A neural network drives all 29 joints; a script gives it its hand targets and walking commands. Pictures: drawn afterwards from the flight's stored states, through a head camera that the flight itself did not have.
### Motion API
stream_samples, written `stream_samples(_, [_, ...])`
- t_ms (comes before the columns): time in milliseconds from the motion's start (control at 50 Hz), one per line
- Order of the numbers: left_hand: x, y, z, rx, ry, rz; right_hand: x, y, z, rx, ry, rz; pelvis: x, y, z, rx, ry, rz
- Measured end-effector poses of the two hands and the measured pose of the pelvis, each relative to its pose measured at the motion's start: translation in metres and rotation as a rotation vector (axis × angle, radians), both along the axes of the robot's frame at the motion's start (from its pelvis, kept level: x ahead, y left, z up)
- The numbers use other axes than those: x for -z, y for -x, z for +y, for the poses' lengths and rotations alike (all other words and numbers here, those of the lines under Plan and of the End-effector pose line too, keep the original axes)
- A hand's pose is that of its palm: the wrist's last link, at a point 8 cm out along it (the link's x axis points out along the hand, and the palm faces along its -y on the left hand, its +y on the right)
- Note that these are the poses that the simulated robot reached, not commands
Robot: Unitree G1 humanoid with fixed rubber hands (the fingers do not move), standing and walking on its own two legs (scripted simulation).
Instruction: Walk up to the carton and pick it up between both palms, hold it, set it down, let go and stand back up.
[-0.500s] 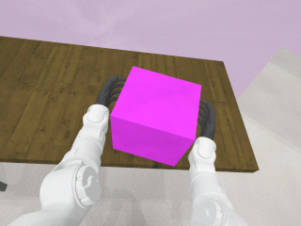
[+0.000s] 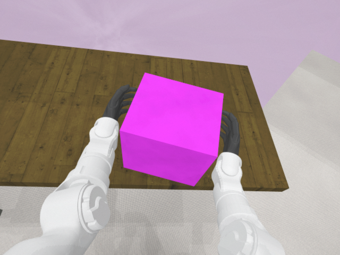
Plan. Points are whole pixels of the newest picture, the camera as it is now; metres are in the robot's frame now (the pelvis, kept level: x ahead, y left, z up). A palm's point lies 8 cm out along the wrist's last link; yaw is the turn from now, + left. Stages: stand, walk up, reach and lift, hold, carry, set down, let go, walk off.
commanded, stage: set down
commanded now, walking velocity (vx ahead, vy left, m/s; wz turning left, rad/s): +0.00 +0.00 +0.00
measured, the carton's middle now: (170, 132) +0.43 -0.03 +0.01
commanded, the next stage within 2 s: none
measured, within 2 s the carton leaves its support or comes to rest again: neither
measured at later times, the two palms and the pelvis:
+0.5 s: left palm (104, 113) +0.47 +0.13 +0.03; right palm (232, 144) +0.39 -0.19 +0.01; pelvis -0.02 +0.00 -0.03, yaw -2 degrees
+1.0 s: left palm (95, 79) +0.46 +0.14 +0.15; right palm (262, 117) +0.39 -0.21 +0.14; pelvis -0.04 -0.01 -0.02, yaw +0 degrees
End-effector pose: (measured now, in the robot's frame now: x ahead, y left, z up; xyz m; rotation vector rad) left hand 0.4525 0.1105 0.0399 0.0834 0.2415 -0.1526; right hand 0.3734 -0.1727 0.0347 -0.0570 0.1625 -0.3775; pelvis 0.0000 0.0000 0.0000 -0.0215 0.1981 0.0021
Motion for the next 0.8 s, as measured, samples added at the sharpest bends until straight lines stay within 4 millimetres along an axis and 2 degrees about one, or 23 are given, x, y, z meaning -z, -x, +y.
stream_samples(160, [0.013, -0.01, 0.002, -0.034, -0.019, 0.025, 0.024, -0.006, -0.004, -0.018, -0.069, 0.087, 0.009, -0.005, -0.001, 0.03, 0.011, 0.096])
stream_samples(360, [0.011, -0.021, 0.017, -0.033, -0.044, 0.018, 0.034, -0.015, -0.01, -0.01, -0.109, 0.09, 0.027, 0.002, 0.002, 0.019, 0.029, 0.188])
stream_samples(460, [0.014, -0.016, 0.022, -0.03, -0.05, 0.014, 0.025, -0.018, -0.017, -0.003, -0.112, 0.059, 0.032, 0.012, 0.003, 0.021, 0.031, 0.209])
stream_samples(560, [0.008, -0.011, 0.025, -0.028, -0.04, -0.012, 0.012, -0.015, -0.027, 0.009, -0.115, 0.051, 0.033, 0.023, 0.003, 0.016, 0.029, 0.21])
stream_samples(680, [-0.018, -0.011, 0.029, -0.025, -0.04, -0.051, -0.014, -0.013, -0.035, 0.012, -0.116, 0.049, 0.033, 0.035, 0.001, 0.008, 0.023, 0.193])
stream_samples(800, [-0.054, -0.01, 0.028, -0.024, -0.03, -0.071, -0.05, -0.013, -0.038, 0.001, -0.109, 0.046, 0.029, 0.04, -0.002, 0.001, 0.015, 0.159])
